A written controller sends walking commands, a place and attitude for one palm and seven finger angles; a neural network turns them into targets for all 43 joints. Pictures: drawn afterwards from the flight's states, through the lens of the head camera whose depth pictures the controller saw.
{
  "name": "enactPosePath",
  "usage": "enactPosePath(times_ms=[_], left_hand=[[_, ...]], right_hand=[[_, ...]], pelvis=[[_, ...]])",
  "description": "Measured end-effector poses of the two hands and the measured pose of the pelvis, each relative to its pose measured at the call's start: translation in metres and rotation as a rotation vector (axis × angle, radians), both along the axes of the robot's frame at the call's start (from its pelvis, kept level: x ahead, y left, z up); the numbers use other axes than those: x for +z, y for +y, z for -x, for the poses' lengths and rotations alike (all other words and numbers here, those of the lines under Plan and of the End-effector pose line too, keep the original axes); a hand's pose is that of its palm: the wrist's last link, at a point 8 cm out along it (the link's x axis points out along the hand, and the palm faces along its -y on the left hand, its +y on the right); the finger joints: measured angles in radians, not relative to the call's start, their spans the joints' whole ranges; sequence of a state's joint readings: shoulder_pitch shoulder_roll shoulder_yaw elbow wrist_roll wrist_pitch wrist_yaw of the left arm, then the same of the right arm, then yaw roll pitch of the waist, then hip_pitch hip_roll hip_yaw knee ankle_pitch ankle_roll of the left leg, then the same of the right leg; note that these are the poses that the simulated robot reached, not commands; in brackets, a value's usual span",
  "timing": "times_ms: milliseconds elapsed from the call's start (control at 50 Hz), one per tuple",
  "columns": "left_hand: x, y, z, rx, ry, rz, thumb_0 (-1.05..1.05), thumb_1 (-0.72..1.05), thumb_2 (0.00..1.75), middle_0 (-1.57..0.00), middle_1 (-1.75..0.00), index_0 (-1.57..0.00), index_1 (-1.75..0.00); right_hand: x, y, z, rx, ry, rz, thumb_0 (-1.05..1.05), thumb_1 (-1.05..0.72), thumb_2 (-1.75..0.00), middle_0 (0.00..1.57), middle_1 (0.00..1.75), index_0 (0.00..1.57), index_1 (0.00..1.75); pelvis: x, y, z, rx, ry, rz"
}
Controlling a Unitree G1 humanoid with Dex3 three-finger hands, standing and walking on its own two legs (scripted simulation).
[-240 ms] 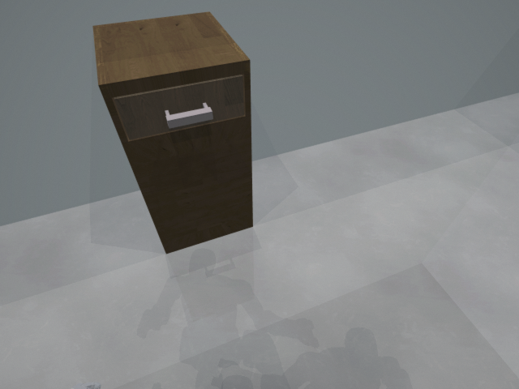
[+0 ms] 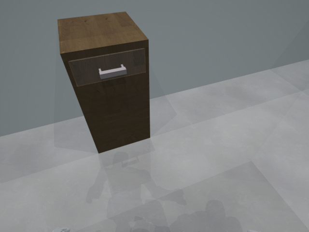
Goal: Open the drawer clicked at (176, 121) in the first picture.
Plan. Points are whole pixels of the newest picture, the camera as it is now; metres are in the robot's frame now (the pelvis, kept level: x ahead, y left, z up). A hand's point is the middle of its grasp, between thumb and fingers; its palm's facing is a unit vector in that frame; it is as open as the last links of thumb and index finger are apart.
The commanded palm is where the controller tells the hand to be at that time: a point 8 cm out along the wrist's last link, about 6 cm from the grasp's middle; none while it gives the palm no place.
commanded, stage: stand and wait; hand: left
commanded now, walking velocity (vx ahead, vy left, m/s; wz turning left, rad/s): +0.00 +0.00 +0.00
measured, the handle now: (112, 70) +0.85 +0.28 -0.06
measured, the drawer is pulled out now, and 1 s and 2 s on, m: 0.00 0.00 0.00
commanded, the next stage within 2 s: look at it before walking up in 0.58 s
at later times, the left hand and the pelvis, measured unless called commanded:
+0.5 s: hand out of the picture +0.06 +0.24 -0.15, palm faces -0.03 -0.94 -0.34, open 7.4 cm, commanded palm none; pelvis -0.01 -0.01 +0.00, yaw +0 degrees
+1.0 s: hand out of the picture +0.07 +0.24 -0.15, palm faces -0.03 -0.94 -0.33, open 7.4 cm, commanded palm none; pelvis -0.01 -0.01 +0.01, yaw -1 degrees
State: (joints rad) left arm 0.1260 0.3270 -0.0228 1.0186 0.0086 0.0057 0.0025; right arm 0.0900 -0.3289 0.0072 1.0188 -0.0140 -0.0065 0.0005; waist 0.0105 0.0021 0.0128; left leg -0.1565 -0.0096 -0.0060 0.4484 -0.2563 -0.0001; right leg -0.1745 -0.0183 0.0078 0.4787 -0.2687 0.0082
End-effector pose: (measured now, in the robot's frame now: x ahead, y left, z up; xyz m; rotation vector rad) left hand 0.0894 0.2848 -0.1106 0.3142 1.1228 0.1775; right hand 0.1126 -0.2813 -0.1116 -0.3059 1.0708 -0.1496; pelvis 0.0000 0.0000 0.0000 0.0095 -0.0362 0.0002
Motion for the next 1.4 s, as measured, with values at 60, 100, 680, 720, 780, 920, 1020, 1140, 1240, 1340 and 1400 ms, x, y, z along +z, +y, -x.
enactPosePath(times_ms=[60, 100, 680, 720, 780, 920, 1020, 1140, 1240, 1340, 1400], left_hand=[[-0.002, -0.004, 0.005, 0.004, 0.014, 0.007, 0.0, 0.9, 0.9, -0.2, -0.3, -0.2, -0.3], [-0.003, -0.005, 0.009, 0.008, 0.026, 0.009, 0.0, 0.9, 0.9, -0.2, -0.3, -0.2, -0.3], [-0.001, -0.006, 0.025, 0.015, 0.075, -0.009, 0.0, 0.9, 0.9, -0.2, -0.3, -0.2, -0.3], [-0.001, -0.006, 0.024, 0.013, 0.071, -0.008, 0.0, 0.9, 0.9, -0.2, -0.3, -0.2, -0.3], [-0.001, -0.007, 0.023, 0.01, 0.069, -0.006, 0.0, 0.9, 0.9, -0.2, -0.3, -0.2, -0.3], [-0.003, -0.006, 0.022, 0.011, 0.072, -0.001, 0.0, 0.9, 0.9, -0.2, -0.3, -0.2, -0.3], [-0.004, -0.005, 0.023, 0.014, 0.077, 0.0, 0.0, 0.9, 0.9, -0.2, -0.3, -0.2, -0.3], [-0.003, -0.003, 0.025, 0.017, 0.085, -0.002, 0.0, 0.9, 0.9, -0.2, -0.3, -0.2, -0.3], [-0.003, 0.0, 0.026, 0.018, 0.089, -0.005, 0.0, 0.9, 0.9, -0.2, -0.3, -0.2, -0.3], [-0.003, 0.001, 0.027, 0.02, 0.092, -0.007, 0.0, 0.9, 0.9, -0.2, -0.3, -0.2, -0.3], [-0.003, 0.002, 0.027, 0.031, 0.087, -0.008, 0.0, 0.9, 0.9, -0.2, -0.3, -0.2, -0.3]], right_hand=[[-0.001, -0.002, 0.005, -0.005, 0.017, -0.001, 0.0, -0.9, -0.9, 0.21, 0.3, 0.2, 0.3], [-0.002, -0.004, 0.011, -0.011, 0.034, 0.0, 0.0, -0.9, -0.9, 0.21, 0.3, 0.2, 0.3], [-0.008, -0.02, 0.057, -0.065, 0.144, 0.007, 0.0, -0.9, -0.9, 0.21, 0.3, 0.2, 0.3], [-0.008, -0.02, 0.056, -0.064, 0.14, 0.006, 0.0, -0.9, -0.9, 0.21, 0.3, 0.2, 0.3], [-0.007, -0.019, 0.054, -0.063, 0.136, 0.005, 0.0, -0.9, -0.9, 0.21, 0.3, 0.2, 0.3], [-0.005, -0.018, 0.051, -0.062, 0.133, 0.01, 0.0, -0.9, -0.9, 0.21, 0.3, 0.2, 0.3], [-0.004, -0.018, 0.05, -0.063, 0.132, 0.014, 0.0, -0.9, -0.9, 0.21, 0.3, 0.2, 0.3], [-0.003, -0.017, 0.048, -0.062, 0.13, 0.016, 0.0, -0.9, -0.9, 0.21, 0.3, 0.2, 0.3], [-0.003, -0.016, 0.047, -0.062, 0.129, 0.016, 0.0, -0.9, -0.9, 0.21, 0.3, 0.2, 0.3], [-0.003, -0.015, 0.047, -0.06, 0.131, 0.015, 0.0, -0.9, -0.9, 0.21, 0.3, 0.2, 0.3], [-0.004, -0.014, 0.047, -0.053, 0.137, 0.015, 0.0, -0.9, -0.9, 0.21, 0.3, 0.2, 0.3]], pelvis=[[0.001, -0.002, 0.001, 0.0, 0.0, 0.0], [0.001, -0.004, 0.002, 0.0, 0.001, 0.001], [0.004, -0.012, 0.008, -0.008, -0.003, 0.003], [0.005, -0.012, 0.008, -0.008, -0.002, 0.003], [0.005, -0.011, 0.008, -0.009, 0.0, 0.003], [0.005, -0.01, 0.007, -0.009, 0.001, 0.004], [0.005, -0.009, 0.005, -0.01, -0.001, 0.004], [0.006, -0.008, 0.004, -0.011, -0.002, 0.004], [0.006, -0.007, 0.004, -0.012, -0.002, 0.005], [0.006, -0.006, 0.004, -0.01, -0.001, 0.005], [0.005, -0.006, 0.005, 0.004, 0.002, 0.005]])
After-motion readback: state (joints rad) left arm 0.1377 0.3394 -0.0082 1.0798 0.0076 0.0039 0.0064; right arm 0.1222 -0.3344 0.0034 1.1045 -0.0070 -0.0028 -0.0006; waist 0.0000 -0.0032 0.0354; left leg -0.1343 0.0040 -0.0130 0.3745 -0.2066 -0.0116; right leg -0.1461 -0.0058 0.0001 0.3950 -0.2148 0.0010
